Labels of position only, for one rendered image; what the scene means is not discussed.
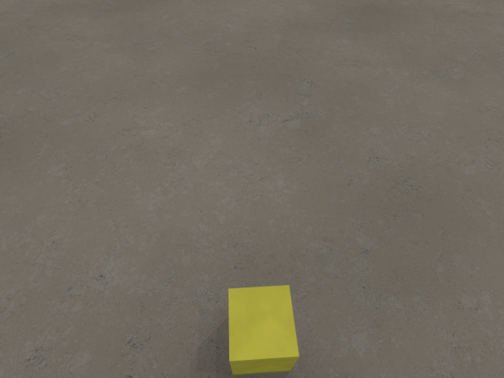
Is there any carton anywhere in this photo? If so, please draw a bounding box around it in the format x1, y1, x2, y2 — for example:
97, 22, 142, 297
228, 285, 299, 376

